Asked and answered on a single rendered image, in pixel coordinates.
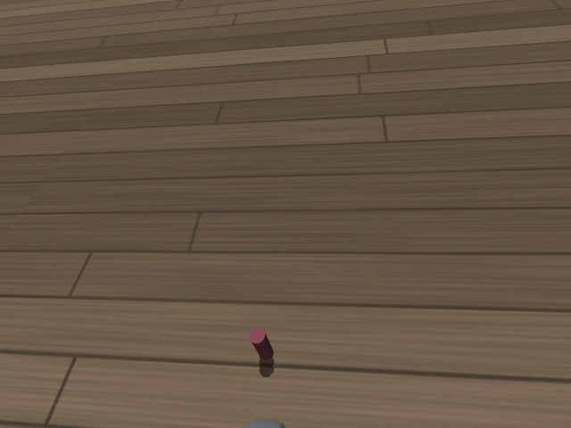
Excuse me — can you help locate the can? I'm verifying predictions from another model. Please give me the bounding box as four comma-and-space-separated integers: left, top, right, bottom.
249, 327, 273, 360

